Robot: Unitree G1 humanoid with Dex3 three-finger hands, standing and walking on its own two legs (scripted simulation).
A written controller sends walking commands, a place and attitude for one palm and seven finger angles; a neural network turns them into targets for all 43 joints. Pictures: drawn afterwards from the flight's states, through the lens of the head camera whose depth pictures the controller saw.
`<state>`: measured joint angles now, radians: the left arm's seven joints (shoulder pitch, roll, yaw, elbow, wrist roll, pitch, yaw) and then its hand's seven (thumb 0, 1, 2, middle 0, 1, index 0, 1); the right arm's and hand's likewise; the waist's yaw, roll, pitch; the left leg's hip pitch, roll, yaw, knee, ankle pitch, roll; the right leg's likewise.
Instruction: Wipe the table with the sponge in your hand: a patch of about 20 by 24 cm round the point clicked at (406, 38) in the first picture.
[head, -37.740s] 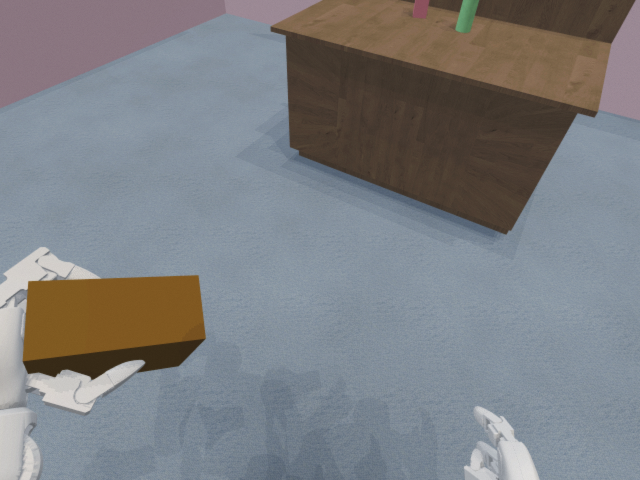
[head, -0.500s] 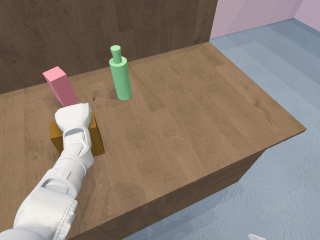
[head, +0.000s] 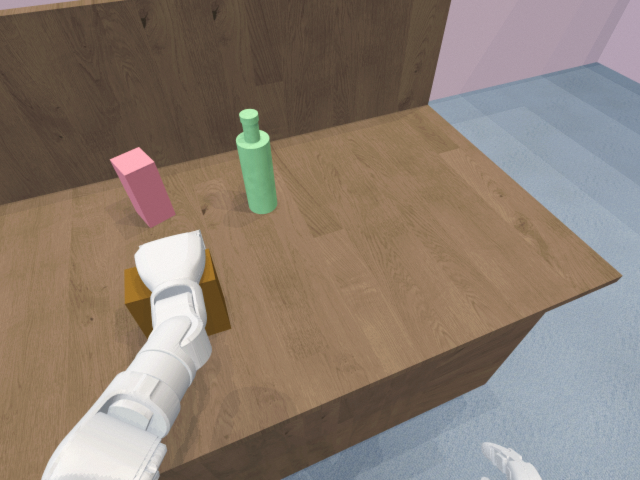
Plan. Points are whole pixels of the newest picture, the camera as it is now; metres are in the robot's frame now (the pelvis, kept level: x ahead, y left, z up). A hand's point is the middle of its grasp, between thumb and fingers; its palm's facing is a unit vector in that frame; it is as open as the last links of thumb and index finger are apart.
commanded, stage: wipe back along the middle lane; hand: left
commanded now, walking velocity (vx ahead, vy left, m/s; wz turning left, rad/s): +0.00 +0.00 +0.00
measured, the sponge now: (185, 309) +0.36 +0.24 -0.05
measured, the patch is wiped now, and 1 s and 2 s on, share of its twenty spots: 0.65 0.85 0.90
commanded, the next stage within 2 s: slide across to the third lane in 0.80 s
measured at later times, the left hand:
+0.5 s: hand (195, 321) +0.31 +0.20 +0.01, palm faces -0.02 -0.05 -1.00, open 9.9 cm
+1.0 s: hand (204, 348) +0.28 +0.18 +0.01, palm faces -0.03 -0.07 -1.00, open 9.9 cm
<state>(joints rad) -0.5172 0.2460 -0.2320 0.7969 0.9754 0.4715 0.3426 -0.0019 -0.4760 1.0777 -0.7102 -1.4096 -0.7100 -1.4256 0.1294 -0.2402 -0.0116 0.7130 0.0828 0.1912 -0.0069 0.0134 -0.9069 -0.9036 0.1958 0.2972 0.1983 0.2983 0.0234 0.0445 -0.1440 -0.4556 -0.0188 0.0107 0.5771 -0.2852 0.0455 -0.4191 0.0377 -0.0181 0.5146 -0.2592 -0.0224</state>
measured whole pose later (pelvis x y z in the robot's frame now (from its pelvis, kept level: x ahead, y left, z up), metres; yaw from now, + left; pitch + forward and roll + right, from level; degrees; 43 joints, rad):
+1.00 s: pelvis -0.02 -0.03 +0.00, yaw +0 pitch +2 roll +0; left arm -0.17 0.21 -0.37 0.39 0.98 0.58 0.29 0.01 -0.47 1.07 -0.70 -1.41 -0.71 -1.42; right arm 0.02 -0.25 0.01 0.67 0.10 0.21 0.00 0.02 -0.91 -0.90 0.19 0.30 0.20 0.30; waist 0.08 0.06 -0.10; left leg -0.32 0.00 0.01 0.54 -0.26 0.01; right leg -0.31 0.05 -0.01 0.54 -0.26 -0.06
